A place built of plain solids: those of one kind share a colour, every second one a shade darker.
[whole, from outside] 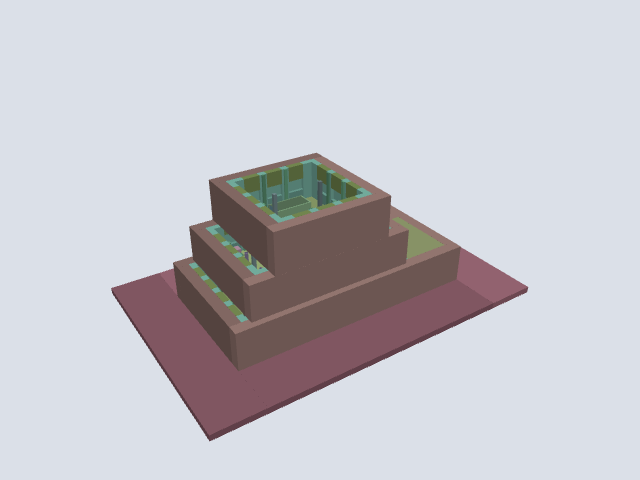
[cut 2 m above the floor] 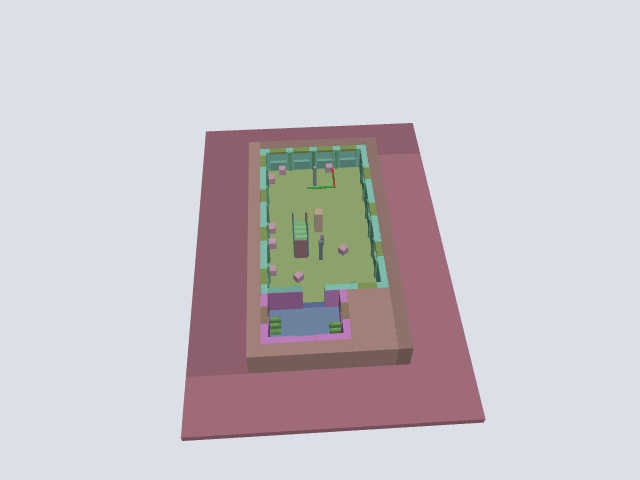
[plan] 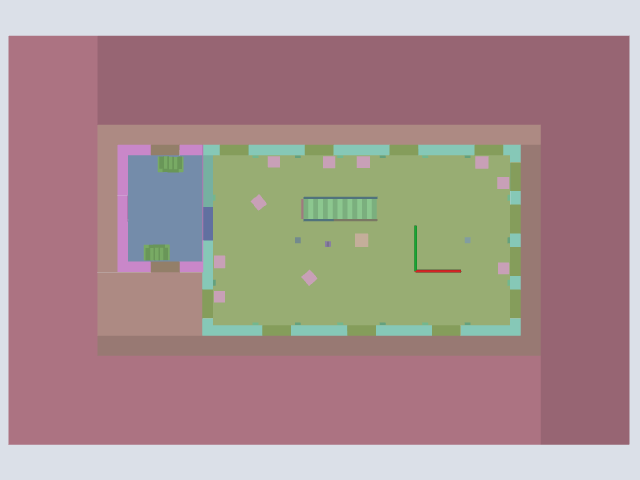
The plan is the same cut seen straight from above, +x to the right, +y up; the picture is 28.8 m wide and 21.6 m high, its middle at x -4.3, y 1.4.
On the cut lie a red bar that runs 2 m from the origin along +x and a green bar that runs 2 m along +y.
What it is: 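The timber main towers of Japanese castles, from general knowledge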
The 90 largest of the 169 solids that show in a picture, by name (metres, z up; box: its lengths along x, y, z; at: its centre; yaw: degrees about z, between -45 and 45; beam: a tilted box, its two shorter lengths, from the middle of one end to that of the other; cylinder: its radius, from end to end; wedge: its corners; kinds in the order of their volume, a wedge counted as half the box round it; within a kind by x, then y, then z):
{
 "wall_fill_storey_1": {"box": [0.9, 5.74, 3.6], "at": [-13.87, 2.82, 1.3]},
 "wall_fill_storey_2": {"box": [4.72, 2.87, 3.6], "at": [-11.96, -1.48, 1.3]},
 "wall_fill_storey_3": {"box": [0.9, 7.64, 2.92], "at": [-8.61, 1.39, 4.56]},
 "wall_fill_storey_4": {"box": [0.9, 7.64, 3.31], "at": [-6.7, 1.39, 7.67]},
 "wall_fill_storey_5": {"box": [19.95, 0.9, 3.6], "at": [-4.34, -3.36, 1.3]},
 "wall_fill_storey_6": {"box": [19.95, 0.9, 3.6], "at": [-4.34, 6.14, 1.3]},
 "wall_fill_storey_7": {"box": [13.26, 0.9, 2.92], "at": [-2.43, -2.88, 4.56]},
 "wall_fill_storey_8": {"box": [9.44, 0.9, 3.31], "at": [-2.43, -2.88, 7.67]},
 "wall_fill_storey_9": {"box": [13.26, 0.9, 2.92], "at": [-2.43, 5.66, 4.56]},
 "wall_fill_storey_10": {"box": [9.44, 0.9, 3.31], "at": [-2.43, 5.66, 7.67]},
 "wall_fill_storey_11": {"box": [0.9, 7.64, 3.31], "at": [1.84, 1.39, 7.67]},
 "wall_fill_storey_12": {"box": [0.9, 7.64, 2.92], "at": [3.75, 1.39, 4.56]},
 "wall_fill_storey_13": {"box": [0.9, 8.6, 3.6], "at": [5.18, 1.39, 1.3]},
 "ground_garden_1": {"box": [4.0, 18.4, 0.5], "at": [-16.32, 1.39, -0.27]},
 "ground_garden_2": {"box": [19.95, 4.0, 0.5], "at": [-4.34, -5.81, -0.27]},
 "ground_garden_3": {"box": [19.95, 4.0, 0.5], "at": [-4.34, 8.59, -0.27]},
 "ground_garden_4": {"box": [4.0, 18.4, 0.5], "at": [7.63, 1.39, -0.27]},
 "floor_storey_1": {"box": [10.5, 4.2, 0.33], "at": [-2.43, 0.15, 3.27]},
 "floor_storey_2": {"box": [13.37, 7.64, 0.55], "at": [-2.43, 1.39, -0.28]},
 "wall_storey_1": {"box": [0.48, 0.79, 3.25], "at": [-9.36, -2.52, 1.48]},
 "wall_storey_2": {"box": [0.48, 2.21, 3.25], "at": [-9.36, 0.28, 1.48]},
 "wall_storey_3": {"box": [0.48, 2.81, 3.25], "at": [-9.36, 4.29, 1.48]},
 "wall_storey_4": {"box": [0.79, 0.48, 3.25], "at": [-9.2, 5.45, 1.48]},
 "wall_storey_5": {"box": [2.7, 0.48, 3.25], "at": [-8.25, -2.67, 1.48]},
 "wall_storey_6": {"box": [2.52, 0.48, 3.25], "at": [-6.25, 5.45, 1.48]},
 "wall_storey_7": {"box": [0.48, 1.26, 3.31], "at": [-6.01, -1.8, 7.67]},
 "wall_storey_8": {"box": [0.48, 0.61, 3.31], "at": [-6.01, 0.43, 7.67]},
 "wall_storey_9": {"box": [0.48, 0.61, 3.31], "at": [-6.01, 2.34, 7.67]},
 "wall_storey_10": {"box": [0.48, 1.26, 3.31], "at": [-6.01, 4.58, 7.67]},
 "wall_storey_11": {"box": [1.26, 0.48, 3.31], "at": [-5.62, -2.19, 7.67]},
 "wall_storey_12": {"box": [2.52, 0.48, 3.25], "at": [-4.34, -2.67, 1.48]},
 "wall_storey_13": {"box": [1.3, 0.48, 1.18], "at": [-4.34, -2.19, 6.61]},
 "wall_storey_14": {"box": [0.61, 0.48, 3.31], "at": [-3.39, -2.19, 7.67]},
 "wall_storey_15": {"box": [1.3, 0.48, 1.18], "at": [-2.43, -2.19, 6.61]},
 "wall_storey_16": {"box": [2.52, 0.48, 3.25], "at": [-2.43, 5.45, 1.48]},
 "wall_storey_17": {"box": [0.61, 0.48, 3.31], "at": [-1.48, -2.19, 7.67]},
 "wall_storey_18": {"box": [2.52, 0.48, 3.25], "at": [-0.52, -2.67, 1.48]},
 "wall_storey_19": {"box": [1.26, 0.48, 3.31], "at": [0.76, -2.19, 7.67]},
 "wall_storey_20": {"box": [1.26, 0.48, 3.31], "at": [0.76, 4.97, 7.67]},
 "wall_storey_21": {"box": [0.48, 1.26, 3.31], "at": [1.15, 4.58, 7.67]},
 "wall_storey_22": {"box": [1.3, 0.48, 1.18], "at": [1.39, -2.19, 3.69]},
 "wall_storey_23": {"box": [2.52, 0.48, 3.25], "at": [1.39, 5.45, 1.48]},
 "wall_storey_24": {"box": [1.26, 0.48, 2.92], "at": [2.67, -2.19, 4.56]},
 "wall_storey_25": {"box": [1.26, 0.48, 2.92], "at": [2.67, 4.97, 4.56]},
 "wall_storey_26": {"box": [0.48, 1.26, 2.92], "at": [3.06, -1.8, 4.56]},
 "wall_storey_27": {"box": [0.48, 1.26, 2.92], "at": [3.06, 4.58, 4.56]},
 "wall_storey_28": {"box": [2.7, 0.48, 3.25], "at": [3.39, -2.67, 1.48]},
 "wall_storey_29": {"box": [0.79, 0.48, 3.25], "at": [4.34, 5.45, 1.48]},
 "wall_storey_30": {"box": [0.48, 0.79, 3.25], "at": [4.49, -2.52, 1.48]},
 "wall_storey_31": {"box": [0.48, 0.61, 3.25], "at": [4.49, -0.52, 1.48]},
 "wall_storey_32": {"box": [0.48, 0.61, 3.25], "at": [4.49, 1.39, 1.48]},
 "wall_storey_33": {"box": [0.48, 0.61, 3.25], "at": [4.49, 3.3, 1.48]},
 "wall_storey_34": {"box": [0.48, 0.79, 3.25], "at": [4.49, 5.3, 1.48]},
 "wall_head_storey_1": {"box": [0.48, 1.3, 1.3], "at": [-9.36, -1.48, 2.45]},
 "wall_head_storey_2": {"box": [1.3, 0.48, 1.3], "at": [-8.16, 5.45, 2.45]},
 "wall_head_storey_3": {"box": [1.3, 0.48, 1.3], "at": [-6.25, -2.67, 2.45]},
 "wall_head_storey_4": {"box": [0.48, 1.3, 1.18], "at": [-6.01, -0.52, 8.73]},
 "wall_head_storey_5": {"box": [0.48, 1.3, 1.18], "at": [-6.01, 1.39, 8.73]},
 "wall_head_storey_6": {"box": [0.48, 1.3, 1.18], "at": [-6.01, 3.3, 8.73]},
 "wall_head_storey_7": {"box": [1.3, 0.48, 1.18], "at": [-4.34, -2.19, 8.73]},
 "wall_head_storey_8": {"box": [1.3, 0.48, 1.18], "at": [-4.34, 4.97, 8.73]},
 "wall_head_storey_9": {"box": [1.3, 0.48, 1.3], "at": [-4.34, 5.45, 2.45]},
 "wall_head_storey_10": {"box": [1.3, 0.48, 1.3], "at": [-2.43, -2.67, 2.45]},
 "wall_head_storey_11": {"box": [1.3, 0.48, 1.18], "at": [-2.43, -2.19, 8.73]},
 "wall_head_storey_12": {"box": [1.3, 0.48, 1.18], "at": [-2.43, 4.97, 8.73]},
 "wall_head_storey_13": {"box": [1.3, 0.48, 1.18], "at": [-0.52, -2.19, 8.73]},
 "wall_head_storey_14": {"box": [1.3, 0.48, 1.18], "at": [-0.52, 4.97, 8.73]},
 "wall_head_storey_15": {"box": [1.3, 0.48, 1.3], "at": [-0.52, 5.45, 2.45]},
 "wall_head_storey_16": {"box": [0.48, 1.3, 1.18], "at": [1.15, -0.52, 8.73]},
 "wall_head_storey_17": {"box": [0.48, 1.3, 1.18], "at": [1.15, 1.39, 8.73]},
 "wall_head_storey_18": {"box": [0.48, 1.3, 1.18], "at": [1.15, 3.3, 8.73]},
 "wall_head_storey_19": {"box": [1.3, 0.48, 1.3], "at": [1.39, -2.67, 2.45]},
 "wall_head_storey_20": {"box": [1.3, 0.48, 1.3], "at": [3.3, 5.45, 2.45]},
 "wall_head_storey_21": {"box": [0.48, 1.3, 1.3], "at": [4.49, -1.48, 2.45]},
 "wall_head_storey_22": {"box": [0.48, 1.3, 1.3], "at": [4.49, 0.43, 2.45]},
 "wall_head_storey_23": {"box": [0.48, 1.3, 1.3], "at": [4.49, 2.34, 2.45]},
 "wall_head_storey_24": {"box": [0.48, 1.3, 1.3], "at": [4.49, 4.25, 2.45]},
 "wall_annex_1": {"box": [0.44, 1.2, 2.1], "at": [-13.2, 2.82, 1.05]},
 "wall_annex_2": {"box": [0.48, 2.27, 2.99], "at": [-13.18, 1.09, 1.34]},
 "wall_annex_3": {"box": [0.48, 2.27, 2.99], "at": [-13.18, 4.55, 1.34]},
 "wall_annex_4": {"box": [1.5, 0.48, 2.99], "at": [-12.67, 0.19, 1.34]},
 "wall_annex_5": {"box": [1.5, 0.48, 2.99], "at": [-12.67, 5.45, 1.34]},
 "wall_annex_6": {"box": [1.06, 0.48, 2.99], "at": [-10.09, 0.19, 1.34]},
 "wall_annex_7": {"box": [1.06, 0.48, 2.99], "at": [-10.09, 5.45, 1.34]},
 "floor_annex_1": {"box": [3.34, 4.78, 0.55], "at": [-11.27, 2.82, -0.28]},
 "wall_fill_over_annex_1": {"box": [3.86, 5.74, 0.26], "at": [-11.49, 2.82, 2.97]},
 "step_1": {"box": [0.28, 0.9, 3.27], "at": [-4.97, 2.8, 1.58]},
 "step_2": {"box": [0.28, 0.9, 3.05], "at": [-4.75, 2.8, 1.48]},
 "post_great_storey_1": {"box": [0.6, 0.6, 3.1], "at": [-2.43, 1.39, 1.55]},
 "wall_1": {"wedge": [[-5.05, 3.25, -0.05], [-5.05, 3.25, 4.44], [-5.05, 3.35, -0.05], [-5.05, 3.35, 4.44], [-1.72, 3.25, -0.05], [-1.72, 3.25, 1.2], [-1.72, 3.35, -0.05], [-1.72, 3.35, 1.2]]}
}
